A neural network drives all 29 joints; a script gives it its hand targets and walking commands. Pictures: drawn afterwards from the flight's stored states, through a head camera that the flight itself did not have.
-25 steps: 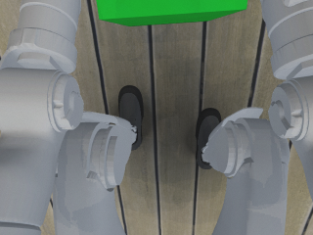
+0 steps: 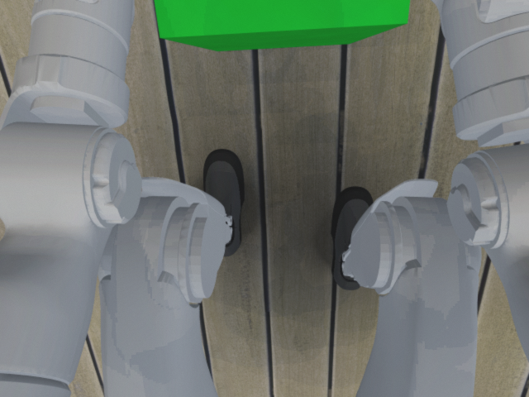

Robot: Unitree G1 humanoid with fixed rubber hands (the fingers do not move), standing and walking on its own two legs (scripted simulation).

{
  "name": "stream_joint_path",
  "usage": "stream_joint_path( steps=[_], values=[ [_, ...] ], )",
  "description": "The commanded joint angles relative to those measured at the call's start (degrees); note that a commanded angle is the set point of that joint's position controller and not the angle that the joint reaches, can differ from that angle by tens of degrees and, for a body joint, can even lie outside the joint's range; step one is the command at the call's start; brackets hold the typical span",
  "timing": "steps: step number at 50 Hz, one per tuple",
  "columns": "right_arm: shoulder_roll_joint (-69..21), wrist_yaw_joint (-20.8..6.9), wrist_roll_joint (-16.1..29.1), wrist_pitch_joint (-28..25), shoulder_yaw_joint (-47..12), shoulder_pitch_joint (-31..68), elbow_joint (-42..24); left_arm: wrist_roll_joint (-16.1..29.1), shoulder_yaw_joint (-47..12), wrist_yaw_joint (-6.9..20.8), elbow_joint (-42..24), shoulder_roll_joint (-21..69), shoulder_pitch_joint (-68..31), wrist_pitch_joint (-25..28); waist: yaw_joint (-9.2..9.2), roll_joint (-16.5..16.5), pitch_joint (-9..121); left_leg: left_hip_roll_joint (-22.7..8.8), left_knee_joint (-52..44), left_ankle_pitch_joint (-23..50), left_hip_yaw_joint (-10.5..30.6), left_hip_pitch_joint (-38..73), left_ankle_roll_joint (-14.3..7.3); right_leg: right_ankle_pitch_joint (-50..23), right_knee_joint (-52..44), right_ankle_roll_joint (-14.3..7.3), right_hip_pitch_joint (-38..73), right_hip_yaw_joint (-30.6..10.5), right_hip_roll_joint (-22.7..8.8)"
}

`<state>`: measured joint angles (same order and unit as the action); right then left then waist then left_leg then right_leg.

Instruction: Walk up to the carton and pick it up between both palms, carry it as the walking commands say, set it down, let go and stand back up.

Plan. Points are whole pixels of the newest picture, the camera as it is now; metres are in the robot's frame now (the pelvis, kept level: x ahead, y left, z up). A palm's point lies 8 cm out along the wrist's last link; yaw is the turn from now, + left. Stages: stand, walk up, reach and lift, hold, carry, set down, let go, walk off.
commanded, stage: reach and lift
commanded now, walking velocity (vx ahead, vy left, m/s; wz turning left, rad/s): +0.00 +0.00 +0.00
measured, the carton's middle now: out of the picture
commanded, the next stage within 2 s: none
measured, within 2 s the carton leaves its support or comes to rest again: neither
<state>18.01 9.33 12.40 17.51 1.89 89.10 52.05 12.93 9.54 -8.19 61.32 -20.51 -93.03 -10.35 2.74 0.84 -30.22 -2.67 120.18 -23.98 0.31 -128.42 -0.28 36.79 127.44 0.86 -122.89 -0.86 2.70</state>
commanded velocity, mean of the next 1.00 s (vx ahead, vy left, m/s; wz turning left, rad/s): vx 0.00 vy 0.00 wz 0.00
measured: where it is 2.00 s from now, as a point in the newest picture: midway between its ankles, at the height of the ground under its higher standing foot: (287, 237)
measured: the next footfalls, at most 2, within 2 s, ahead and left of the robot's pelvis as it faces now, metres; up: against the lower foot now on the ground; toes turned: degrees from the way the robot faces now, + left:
none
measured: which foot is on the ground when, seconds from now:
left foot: down 0.00-1.00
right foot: down 0.00-1.00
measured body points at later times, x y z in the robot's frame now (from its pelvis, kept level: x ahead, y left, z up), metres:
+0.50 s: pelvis -0.01 +0.00 +0.00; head +0.35 +0.01 +0.26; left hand +0.58 +0.19 -0.11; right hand +0.59 -0.10 -0.12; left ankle +0.16 +0.13 -0.34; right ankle +0.10 -0.12 -0.34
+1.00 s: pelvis -0.02 +0.00 +0.04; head +0.32 +0.02 +0.32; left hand +0.57 +0.19 -0.04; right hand +0.57 -0.10 -0.05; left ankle +0.16 +0.13 -0.34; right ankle +0.10 -0.12 -0.34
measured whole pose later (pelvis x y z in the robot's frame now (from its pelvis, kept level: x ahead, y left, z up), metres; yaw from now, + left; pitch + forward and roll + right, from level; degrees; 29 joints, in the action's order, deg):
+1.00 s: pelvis -0.02 +0.00 +0.04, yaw -1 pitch +22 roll +0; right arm 12.4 10.4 3.6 29.0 13.1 84.6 43.8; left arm 7.9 12.6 -10.7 52.2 -17.2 -88.8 -22.5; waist 3.7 1.3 -30.1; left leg -2.7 115.5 -24.6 0.5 -113.0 -0.2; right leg 36.3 121.8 0.9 -107.7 -1.0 3.4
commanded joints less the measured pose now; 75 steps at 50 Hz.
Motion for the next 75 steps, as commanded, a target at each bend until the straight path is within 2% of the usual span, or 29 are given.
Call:
stream_joint_path(
  steps=[1, 4, 7, 9, 11, 14, 15, 16, 19, 27, 30, 34, 38, 39, 41, 46, 50, 57, 61, 65, 69, 72, 75],
  values=[
    [-55.5, -15.6, 3.9, -5.0, -16.9, 51.9, -23.7, 2.2, -15.8, 17.1, -20.1, 57.4, -37.1, -3.5, 3.54, 4.9, 115.9, 7.4, -1.0, 20.7, -4.5, 59.0, -1.2, -21.8, -12.8, 0.1, 38.7, 4.9, 5.0],
    [-57.5, -16.4, 2.0, -4.0, -14.3, 51.5, -21.0, 1.1, -13.8, 17.9, -18.9, 58.5, -38.1, -4.0, 3.67, 5.0, 111.1, 7.3, -2.6, 15.6, -5.0, 56.4, -1.5, -17.2, -14.3, -0.4, 36.7, 5.1, 5.2],
    [-58.5, -16.6, 2.5, -3.6, -14.2, 54.4, -24.5, 1.5, -14.1, 17.8, -21.6, 59.8, -40.0, -4.9, 4.07, 4.4, 117.7, 7.6, -3.4, 17.3, -4.8, 61.0, -1.4, -18.3, -14.8, -0.5, 38.8, 5.7, 5.6],
    [-59.4, -16.5, 3.0, -2.9, -14.4, 56.4, -27.0, 2.0, -13.9, 17.6, -24.2, 59.9, -41.6, -5.4, 4.55, 5.1, 122.0, 7.9, -3.8, 18.6, -4.8, 62.3, -1.5, -19.5, -15.1, -0.4, 41.0, 5.6, 5.9],
    [-60.3, -16.5, 2.9, -2.3, -14.4, 57.5, -27.9, 2.1, -13.9, 17.7, -24.7, 60.7, -42.7, -5.9, 4.52, 5.6, 124.4, 8.2, -4.1, 18.4, -5.2, 62.1, -1.6, -19.9, -15.6, -0.4, 42.7, 5.4, 5.9],
    [-62.0, -16.9, 0.9, -1.3, -12.1, 55.6, -23.9, 0.3, -11.6, 18.3, -20.4, 61.7, -40.7, -6.8, 4.58, 5.9, 118.1, 8.1, -5.1, 14.4, -5.5, 57.9, -1.8, -16.3, -16.5, -0.6, 39.8, 5.3, 5.8],
    [-62.8, -17.2, 0.9, -1.1, -12.1, 55.4, -24.5, 0.1, -11.9, 18.4, -21.2, 62.8, -40.6, -7.0, 4.64, 5.3, 119.3, 8.1, -5.3, 14.6, -5.6, 58.9, -1.8, -16.3, -16.8, -0.7, 40.1, 5.2, 6.0],
    [-62.7, -17.3, 0.6, -0.9, -12.2, 56.2, -26.2, 0.6, -12.1, 18.6, -22.3, 63.7, -41.1, -7.2, 3.93, 5.4, 122.0, 8.3, -5.4, 15.4, -5.5, 60.0, -1.7, -17.2, -16.9, -0.8, 41.3, 5.4, 6.1],
    [-63.7, -17.6, 1.1, -0.3, -13.3, 57.3, -28.0, 0.2, -12.0, 18.5, -23.4, 64.5, -40.5, -7.8, 4.86, 6.1, 127.5, 8.5, -5.7, 17.6, -5.5, 62.7, -1.7, -18.8, -16.9, -0.6, 42.9, 5.6, 6.3],
    [-66.4, -18.1, 0.0, 1.9, -12.4, 54.3, -27.4, 0.9, -12.9, 18.7, -27.5, 66.5, -41.4, -9.6, 2.97, 5.8, 132.9, 8.9, -7.5, 17.3, -5.3, 66.1, -1.3, -18.5, -18.5, -0.7, 44.4, 5.8, 6.6],
    [-67.3, -17.9, 0.7, 3.0, -13.0, 54.5, -29.6, 1.7, -13.9, 18.3, -30.9, 66.9, -42.4, -10.5, 3.22, 5.4, 139.4, 9.2, -8.3, 19.2, -5.4, 69.2, -0.9, -20.4, -19.1, -0.7, 47.3, 5.5, 6.9],
    [-68.3, -18.1, -0.4, 4.0, -11.6, 53.1, -27.7, 1.0, -13.1, 18.3, -29.7, 68.1, -41.7, -11.7, 3.16, 5.4, 135.4, 9.4, -10.1, 15.7, -5.0, 67.7, -0.8, -17.1, -20.7, -0.9, 45.2, 5.2, 6.8],
    [-69.2, -18.3, -0.9, 4.6, -11.3, 53.0, -28.3, 0.2, -12.0, 18.4, -28.7, 70.1, -39.6, -12.4, 3.29, 5.4, 136.0, 9.7, -11.5, 15.6, -4.7, 68.9, -0.8, -16.6, -22.2, -0.9, 45.3, 5.2, 7.0],
    [-69.7, -18.4, -1.2, 4.8, -10.9, 52.8, -27.4, -0.4, -11.4, 18.3, -28.2, 70.1, -39.5, -12.5, 4.05, 5.5, 134.5, 9.8, -11.9, 14.7, -5.0, 67.9, -0.8, -15.7, -22.6, -0.9, 44.8, 4.9, 6.9],
    [-70.3, -18.8, -2.0, 5.1, -10.3, 52.0, -26.6, -1.1, -10.9, 18.4, -27.2, 71.0, -38.5, -12.8, 3.88, 5.8, 133.0, 9.9, -12.8, 13.6, -4.7, 67.8, -0.9, -14.6, -23.5, -0.9, 43.9, 4.9, 7.0],
    [-71.2, -19.0, -2.2, 5.8, -11.1, 52.2, -28.3, -1.8, -10.9, 18.6, -27.1, 72.9, -37.1, -13.9, 3.96, 5.7, 137.2, 10.5, -14.5, 14.9, -4.4, 70.3, -0.7, -15.9, -25.0, -0.7, 46.0, 4.8, 7.3],
    [-71.6, -18.8, -1.2, 6.5, -12.9, 51.7, -30.9, -1.0, -12.7, 18.3, -29.7, 73.2, -36.6, -14.7, 3.99, 5.7, 143.2, 10.8, -15.6, 18.0, -3.9, 74.2, -0.5, -19.0, -25.9, -0.4, 49.7, 4.5, 7.7],
    [-72.5, -18.5, -0.5, 7.6, -14.2, 49.8, -32.4, -0.4, -14.0, 18.0, -32.3, 73.8, -35.5, -15.6, 4.46, 5.3, 146.5, 11.1, -18.3, 18.7, -3.5, 77.3, -0.4, -19.5, -28.5, -0.4, 53.1, 3.6, 8.0],
    [-72.8, -18.4, -1.1, 7.9, -14.0, 49.2, -31.6, -1.0, -13.7, 18.0, -31.8, 73.9, -34.8, -15.8, 4.87, 5.8, 144.4, 11.2, -20.3, 17.0, -3.5, 76.3, -0.4, -18.0, -30.4, -0.3, 53.6, 3.1, 7.8],
    [-73.4, -18.3, -1.4, 8.0, -14.3, 47.9, -32.0, -0.7, -14.9, 18.1, -33.1, 74.9, -34.3, -15.9, 4.54, 5.5, 146.3, 11.3, -21.7, 17.5, -3.2, 78.8, -0.2, -18.5, -31.8, -0.4, 55.4, 2.9, 8.0],
    [-73.9, -18.2, -1.3, 8.0, -14.9, 46.8, -32.0, -1.1, -14.9, 18.1, -32.6, 75.5, -32.1, -16.0, 5.3, 5.6, 145.7, 11.3, -23.4, 17.3, -2.9, 79.5, -0.3, -18.3, -33.2, -0.3, 57.1, 2.5, 8.0],
    [-74.2, -18.2, -1.8, 8.1, -14.8, 45.5, -31.5, -1.0, -15.5, 18.2, -32.8, 76.1, -31.7, -16.1, 4.57, 5.9, 145.5, 11.4, -24.6, 16.9, -2.8, 79.9, -0.2, -18.1, -34.4, -0.3, 58.4, 2.5, 7.9],
    [-74.8, -18.0, -1.5, 8.0, -15.4, 44.5, -32.3, -0.7, -16.4, 18.2, -33.4, 76.6, -30.6, -16.0, 4.75, 5.4, 146.3, 11.4, -25.6, 17.7, -2.6, 82.0, -0.1, -18.7, -35.5, -0.3, 59.7, 2.1, 8.0]
  ],
)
